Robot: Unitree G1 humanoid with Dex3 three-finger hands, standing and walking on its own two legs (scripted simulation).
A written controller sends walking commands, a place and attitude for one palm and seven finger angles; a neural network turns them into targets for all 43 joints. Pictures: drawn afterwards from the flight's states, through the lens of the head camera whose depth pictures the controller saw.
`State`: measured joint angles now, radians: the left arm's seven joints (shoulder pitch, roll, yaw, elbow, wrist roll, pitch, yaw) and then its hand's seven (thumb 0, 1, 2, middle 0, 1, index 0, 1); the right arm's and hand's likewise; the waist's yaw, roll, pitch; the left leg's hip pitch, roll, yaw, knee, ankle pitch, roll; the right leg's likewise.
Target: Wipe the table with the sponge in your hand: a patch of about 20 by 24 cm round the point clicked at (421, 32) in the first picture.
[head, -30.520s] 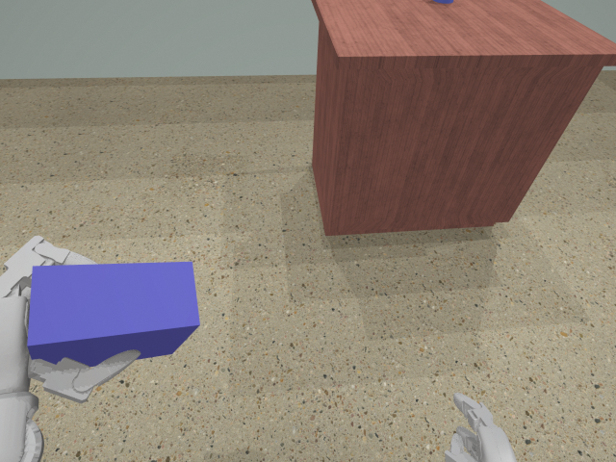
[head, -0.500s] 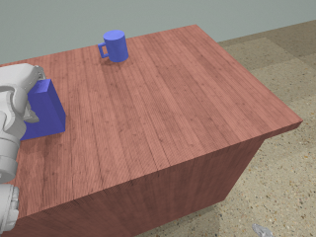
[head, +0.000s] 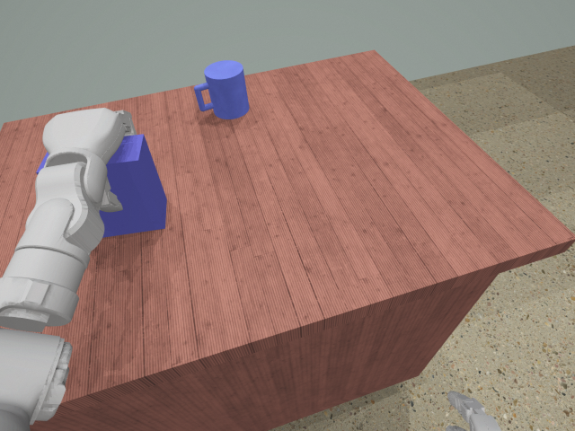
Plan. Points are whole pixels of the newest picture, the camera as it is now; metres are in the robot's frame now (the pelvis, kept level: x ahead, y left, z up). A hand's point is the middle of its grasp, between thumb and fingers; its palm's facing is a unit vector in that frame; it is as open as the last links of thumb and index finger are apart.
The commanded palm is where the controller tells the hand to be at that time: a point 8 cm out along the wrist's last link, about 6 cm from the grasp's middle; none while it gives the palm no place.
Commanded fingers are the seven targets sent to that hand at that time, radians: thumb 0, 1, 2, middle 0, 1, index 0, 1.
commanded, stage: slide across to the middle lane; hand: left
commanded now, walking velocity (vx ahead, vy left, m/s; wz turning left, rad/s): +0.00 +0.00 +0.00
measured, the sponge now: (117, 200) +0.40 +0.30 +0.11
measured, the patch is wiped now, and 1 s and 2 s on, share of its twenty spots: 0.70 0.75 0.85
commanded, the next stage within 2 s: wipe back along the middle lane in 0.20 s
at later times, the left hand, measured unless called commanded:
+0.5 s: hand (140, 165) +0.41 +0.25 +0.17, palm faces +0.04 -0.01 -1.00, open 10.8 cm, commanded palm +0.37 +0.24 +0.21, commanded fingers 0.00 0.10 1.30 -1.20 -1.60 -1.20 -1.60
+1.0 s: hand (135, 191) +0.36 +0.24 +0.16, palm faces +0.09 -0.03 -1.00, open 10.8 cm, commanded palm +0.32 +0.22 +0.19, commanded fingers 0.00 0.10 1.30 -1.20 -1.60 -1.20 -1.60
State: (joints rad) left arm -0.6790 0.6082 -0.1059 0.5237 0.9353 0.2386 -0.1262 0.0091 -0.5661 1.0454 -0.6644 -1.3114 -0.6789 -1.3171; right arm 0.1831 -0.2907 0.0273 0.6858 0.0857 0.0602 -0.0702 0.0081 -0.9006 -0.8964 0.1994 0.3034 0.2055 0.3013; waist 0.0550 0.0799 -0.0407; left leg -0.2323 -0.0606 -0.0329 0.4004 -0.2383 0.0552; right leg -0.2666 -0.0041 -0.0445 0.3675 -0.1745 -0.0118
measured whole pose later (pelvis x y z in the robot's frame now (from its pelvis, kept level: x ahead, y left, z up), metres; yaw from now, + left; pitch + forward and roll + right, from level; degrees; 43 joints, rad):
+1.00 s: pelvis +0.00 -0.01 +0.00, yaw -1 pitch +1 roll +0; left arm -0.43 0.51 -0.17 0.15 0.95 0.51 -0.13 -0.01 -0.54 1.04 -0.62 -1.35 -0.64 -1.35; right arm 0.09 -0.29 0.06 0.64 0.09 0.10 -0.04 0.01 -0.90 -0.90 0.20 0.30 0.20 0.30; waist 0.07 0.10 -0.06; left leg -0.17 -0.04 -0.01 0.41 -0.26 0.04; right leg -0.23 0.01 -0.03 0.42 -0.21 -0.03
